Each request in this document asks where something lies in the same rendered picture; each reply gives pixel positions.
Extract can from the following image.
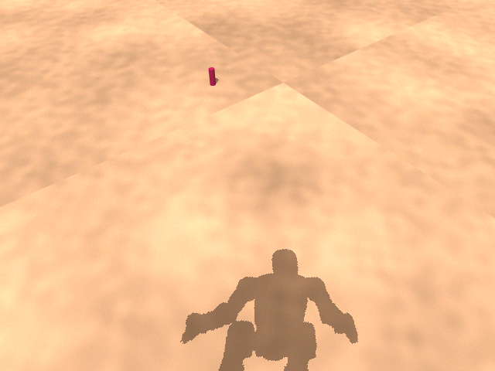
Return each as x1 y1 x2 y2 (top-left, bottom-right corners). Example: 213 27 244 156
209 67 216 86

